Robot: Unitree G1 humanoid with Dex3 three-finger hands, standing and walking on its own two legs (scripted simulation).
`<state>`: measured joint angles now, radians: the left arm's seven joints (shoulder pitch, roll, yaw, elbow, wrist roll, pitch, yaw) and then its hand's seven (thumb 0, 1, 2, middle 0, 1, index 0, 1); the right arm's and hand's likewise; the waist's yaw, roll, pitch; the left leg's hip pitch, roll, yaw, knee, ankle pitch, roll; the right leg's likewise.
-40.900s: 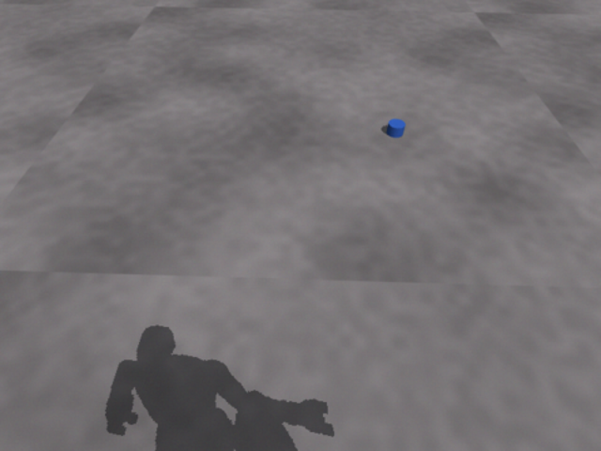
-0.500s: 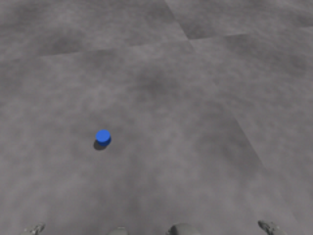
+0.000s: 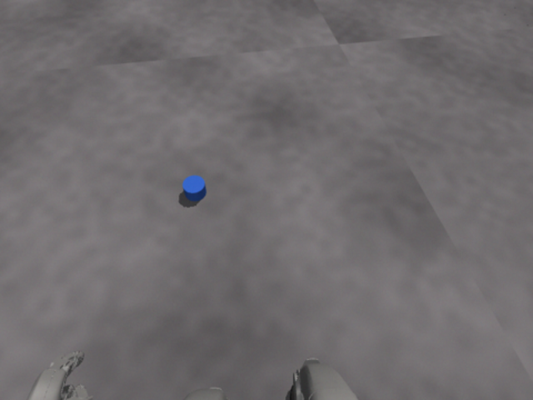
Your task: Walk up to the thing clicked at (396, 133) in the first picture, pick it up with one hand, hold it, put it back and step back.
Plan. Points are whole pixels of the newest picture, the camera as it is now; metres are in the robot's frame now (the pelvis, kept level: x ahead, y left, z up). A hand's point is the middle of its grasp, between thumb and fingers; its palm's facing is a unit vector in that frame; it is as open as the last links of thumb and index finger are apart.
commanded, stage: step back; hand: left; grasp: from above
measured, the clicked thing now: (194, 188) +0.95 +0.28 -0.72
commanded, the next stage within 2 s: stand in 1.40 s
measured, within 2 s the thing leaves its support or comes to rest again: neither
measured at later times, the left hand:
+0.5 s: hand out of the picture -0.09 +0.25 -0.12, palm faces -0.02 -0.91 -0.42, open 7.4 cm
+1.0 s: hand out of the picture -0.06 +0.24 -0.13, palm faces +0.02 -0.92 -0.39, open 7.4 cm
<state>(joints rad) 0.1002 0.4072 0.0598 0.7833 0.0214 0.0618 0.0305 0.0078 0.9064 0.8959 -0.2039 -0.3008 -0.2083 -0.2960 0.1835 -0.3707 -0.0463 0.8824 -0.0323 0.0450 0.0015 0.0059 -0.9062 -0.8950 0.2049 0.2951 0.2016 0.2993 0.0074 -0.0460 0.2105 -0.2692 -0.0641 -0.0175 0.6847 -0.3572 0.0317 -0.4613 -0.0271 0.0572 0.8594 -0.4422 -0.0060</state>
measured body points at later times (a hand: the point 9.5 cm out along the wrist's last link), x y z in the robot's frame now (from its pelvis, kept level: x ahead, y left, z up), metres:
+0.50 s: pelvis -0.15 -0.02 +0.01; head -0.14 -0.04 +0.46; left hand -0.09 +0.30 -0.10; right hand -0.09 -0.35 -0.12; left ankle -0.13 +0.11 -0.68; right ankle -0.15 -0.15 -0.72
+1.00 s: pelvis -0.13 -0.03 +0.01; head -0.12 -0.04 +0.46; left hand -0.06 +0.28 -0.10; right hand -0.08 -0.35 -0.12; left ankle -0.13 +0.10 -0.69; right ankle -0.10 -0.15 -0.72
